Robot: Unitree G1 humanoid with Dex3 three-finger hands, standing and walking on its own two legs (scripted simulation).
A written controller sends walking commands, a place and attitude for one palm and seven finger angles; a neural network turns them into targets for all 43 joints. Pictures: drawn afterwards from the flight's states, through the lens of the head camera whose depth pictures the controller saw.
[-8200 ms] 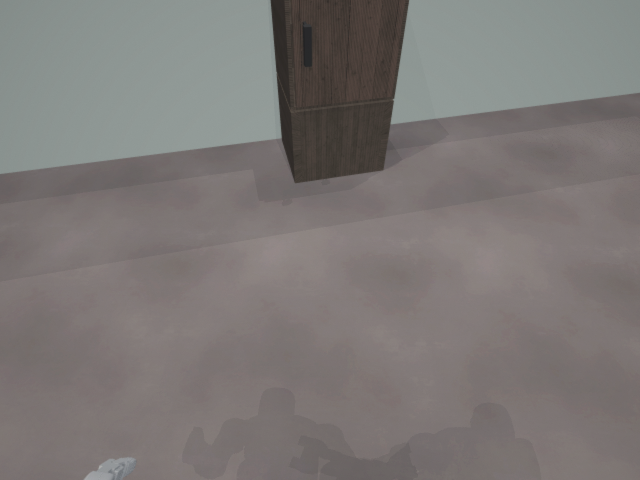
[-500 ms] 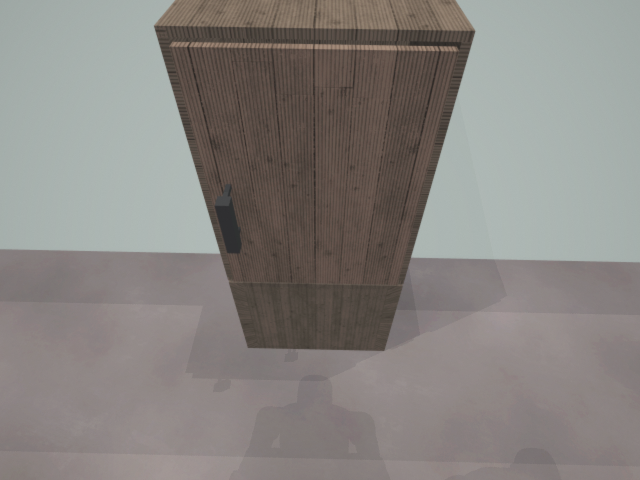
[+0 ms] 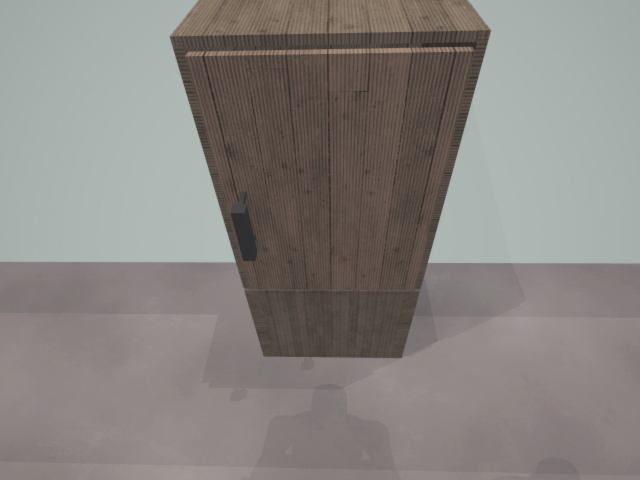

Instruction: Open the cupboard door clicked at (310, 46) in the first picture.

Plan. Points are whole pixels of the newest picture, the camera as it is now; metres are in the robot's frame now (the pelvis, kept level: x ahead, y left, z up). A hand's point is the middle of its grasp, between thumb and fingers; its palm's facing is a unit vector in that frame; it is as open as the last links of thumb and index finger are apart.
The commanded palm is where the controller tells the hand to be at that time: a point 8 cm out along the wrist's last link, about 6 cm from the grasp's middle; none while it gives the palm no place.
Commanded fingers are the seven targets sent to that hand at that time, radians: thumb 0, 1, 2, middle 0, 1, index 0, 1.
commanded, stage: look again from close up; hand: left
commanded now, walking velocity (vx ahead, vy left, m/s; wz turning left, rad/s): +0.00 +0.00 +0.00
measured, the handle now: (246, 226) +0.60 +0.19 -0.08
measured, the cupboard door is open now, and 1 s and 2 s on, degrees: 0 0 0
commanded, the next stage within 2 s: shuffle to correct the standing spot in 0.24 s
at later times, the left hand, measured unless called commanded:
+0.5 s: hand out of the picture +0.04 +0.17 -0.17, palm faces -0.01 -0.98 -0.20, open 7.4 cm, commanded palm none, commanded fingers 0.00 0.90 0.90 -0.20 -0.30 -0.20 -0.30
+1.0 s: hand out of the picture +0.14 +0.16 -0.16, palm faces -0.03 -0.95 -0.30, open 7.4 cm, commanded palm none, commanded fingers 0.00 0.90 0.90 -0.20 -0.30 -0.20 -0.30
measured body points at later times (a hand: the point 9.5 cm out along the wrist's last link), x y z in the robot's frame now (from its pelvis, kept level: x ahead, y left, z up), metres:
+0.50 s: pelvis +0.03 -0.01 +0.00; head +0.04 -0.01 +0.45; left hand +0.04 +0.22 -0.16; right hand +0.05 -0.24 -0.16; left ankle +0.01 +0.10 -0.74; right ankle -0.01 -0.12 -0.73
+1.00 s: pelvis +0.07 -0.04 +0.00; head +0.12 -0.07 +0.45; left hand +0.14 +0.21 -0.13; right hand +0.09 -0.27 -0.17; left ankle +0.01 +0.10 -0.73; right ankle +0.08 -0.13 -0.72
